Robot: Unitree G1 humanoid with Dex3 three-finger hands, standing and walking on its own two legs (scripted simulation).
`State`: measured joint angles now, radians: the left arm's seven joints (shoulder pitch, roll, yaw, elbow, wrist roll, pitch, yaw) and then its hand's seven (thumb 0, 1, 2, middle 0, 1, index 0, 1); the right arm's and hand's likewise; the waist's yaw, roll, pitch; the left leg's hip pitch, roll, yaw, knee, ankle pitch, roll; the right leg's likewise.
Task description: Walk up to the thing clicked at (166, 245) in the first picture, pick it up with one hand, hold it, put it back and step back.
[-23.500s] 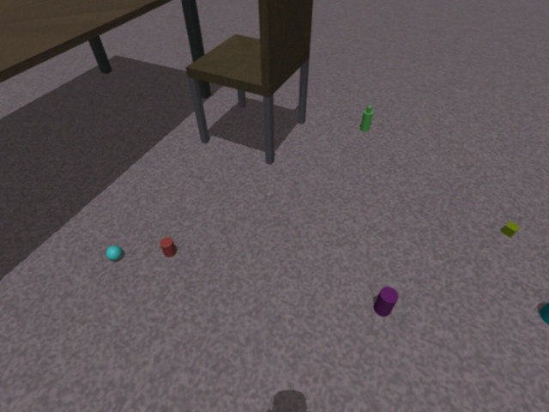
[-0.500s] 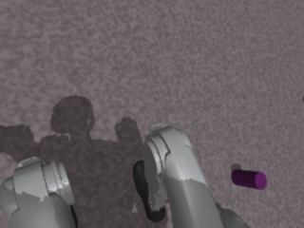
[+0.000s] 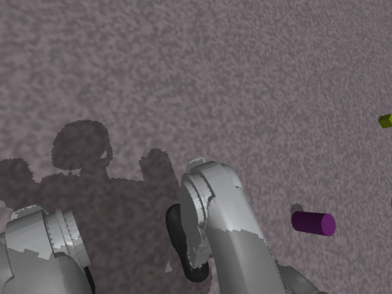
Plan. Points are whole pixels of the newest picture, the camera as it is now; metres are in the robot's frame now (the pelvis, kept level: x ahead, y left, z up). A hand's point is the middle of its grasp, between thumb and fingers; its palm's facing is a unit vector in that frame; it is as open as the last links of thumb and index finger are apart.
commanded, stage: open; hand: left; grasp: from above
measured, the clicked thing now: out of the picture +0.44 +0.33 -0.26
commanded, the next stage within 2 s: withdraw in 0.94 s
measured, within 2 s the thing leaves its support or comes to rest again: neither
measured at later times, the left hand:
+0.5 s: hand out of the picture +0.42 +0.34 -0.24, palm faces -0.44 -0.15 -0.88, open 12.1 cm
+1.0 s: hand out of the picture +0.42 +0.35 -0.24, palm faces -0.44 -0.15 -0.88, open 13.9 cm
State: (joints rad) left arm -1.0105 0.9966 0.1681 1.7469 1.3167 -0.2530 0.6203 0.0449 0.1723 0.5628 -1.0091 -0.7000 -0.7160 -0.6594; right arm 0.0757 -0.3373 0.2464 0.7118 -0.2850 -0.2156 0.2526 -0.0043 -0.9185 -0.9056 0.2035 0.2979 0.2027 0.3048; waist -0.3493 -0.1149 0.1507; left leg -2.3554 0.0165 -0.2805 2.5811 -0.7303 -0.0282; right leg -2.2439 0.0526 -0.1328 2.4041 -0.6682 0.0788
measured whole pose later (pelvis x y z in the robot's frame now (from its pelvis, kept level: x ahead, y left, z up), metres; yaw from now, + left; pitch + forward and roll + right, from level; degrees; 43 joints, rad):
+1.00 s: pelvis +0.00 +0.00 +0.00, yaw +0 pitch +27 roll -14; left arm -1.01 1.01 0.16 1.73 1.31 -0.25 0.62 0.00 -0.48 0.97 -0.10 -1.01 -0.10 -1.00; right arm 0.07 -0.35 0.26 0.69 -0.28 -0.23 0.26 0.00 -0.90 -0.90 0.20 0.30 0.20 0.31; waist -0.35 -0.13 0.16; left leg -2.35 0.01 -0.29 2.58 -0.72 -0.03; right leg -2.23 0.05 -0.14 2.39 -0.66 0.08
